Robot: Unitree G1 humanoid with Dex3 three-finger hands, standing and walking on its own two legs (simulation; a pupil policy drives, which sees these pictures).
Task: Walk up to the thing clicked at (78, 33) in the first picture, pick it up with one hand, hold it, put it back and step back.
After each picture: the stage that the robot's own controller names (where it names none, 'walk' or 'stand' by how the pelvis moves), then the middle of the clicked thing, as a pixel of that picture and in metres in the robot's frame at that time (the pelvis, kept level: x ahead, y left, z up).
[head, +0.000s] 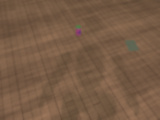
stand; (78, 30) +1.64 +0.09 -0.72
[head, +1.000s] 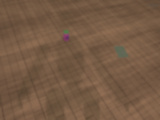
walk; (66, 35) +1.50 +0.15 -0.72
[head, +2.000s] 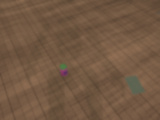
walk; (63, 70) +0.95 +0.18 -0.70
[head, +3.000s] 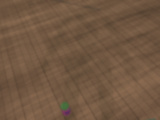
walk; (65, 108) +0.57 +0.22 -0.70
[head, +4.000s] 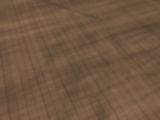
stand; out of the picture +0.41 +0.21 -0.70
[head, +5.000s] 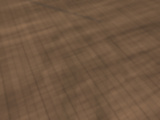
stand; out of the picture +0.38 +0.19 -0.72
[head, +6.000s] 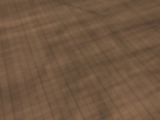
stand; out of the picture +0.40 +0.18 -0.72
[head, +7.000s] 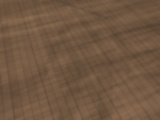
stand; out of the picture +0.42 +0.18 -0.72
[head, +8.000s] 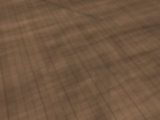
stand; out of the picture +0.38 +0.21 -0.73
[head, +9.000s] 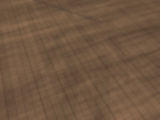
stand; out of the picture +0.38 +0.20 -0.73
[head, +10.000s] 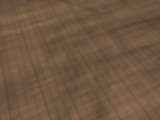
go down; out of the picture +0.39 +0.20 -0.72
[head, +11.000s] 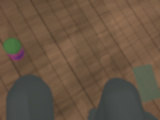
go down; (14, 50) +0.45 +0.28 -0.29
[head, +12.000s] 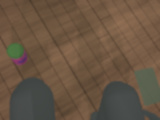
close in; (17, 54) +0.45 +0.28 -0.30
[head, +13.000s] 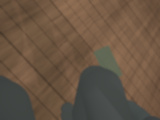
close in; out of the picture +0.41 +0.33 -0.21
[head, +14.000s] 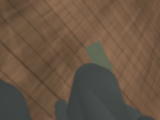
close; out of the picture +0.41 +0.33 -0.22
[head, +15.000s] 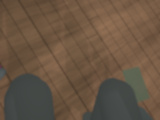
lift; out of the picture +0.33 +0.31 -0.12
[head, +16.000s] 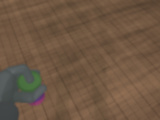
hold; (32, 89) +0.32 +0.18 +0.02
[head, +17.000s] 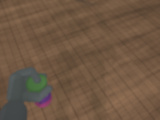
hold; (40, 91) +0.33 +0.16 -0.01
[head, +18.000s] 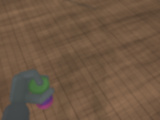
hold; (41, 93) +0.33 +0.16 -0.02
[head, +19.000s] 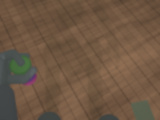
crouch; (24, 71) +0.39 +0.21 -0.07
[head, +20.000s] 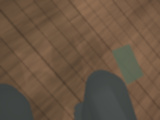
lower; out of the picture +0.44 +0.32 -0.17
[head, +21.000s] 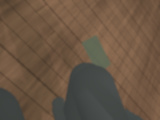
lower; out of the picture +0.41 +0.35 -0.22
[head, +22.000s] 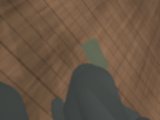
lower; out of the picture +0.41 +0.35 -0.23
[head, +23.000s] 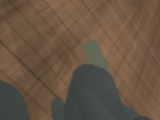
lower; out of the picture +0.40 +0.35 -0.23
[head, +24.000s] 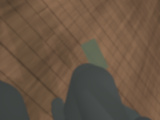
lower; out of the picture +0.40 +0.34 -0.22
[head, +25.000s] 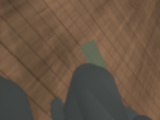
withdraw; out of the picture +0.39 +0.33 -0.23
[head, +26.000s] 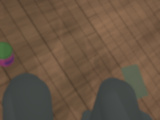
stand; (4, 55) +0.42 +0.30 -0.27
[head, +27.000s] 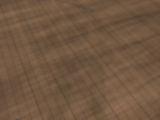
stand; out of the picture +0.38 +0.20 -0.64
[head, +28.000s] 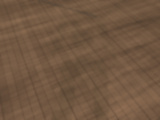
stand; out of the picture +0.40 +0.22 -0.67
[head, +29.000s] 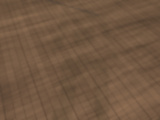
stand; out of the picture +0.40 +0.21 -0.67
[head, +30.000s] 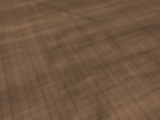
stand; out of the picture +0.42 +0.20 -0.72
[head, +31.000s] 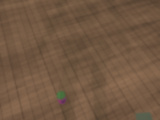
walk; (61, 97) +0.52 +0.18 -0.70
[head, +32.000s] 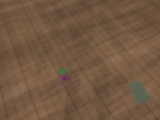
walk; (62, 75) +0.79 +0.25 -0.70
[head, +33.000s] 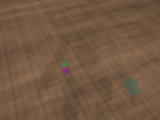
stand; (65, 67) +1.04 +0.23 -0.70
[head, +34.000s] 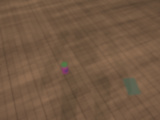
stand; (64, 68) +1.02 +0.21 -0.73
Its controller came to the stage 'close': yes
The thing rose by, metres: 0.71
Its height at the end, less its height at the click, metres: +0.00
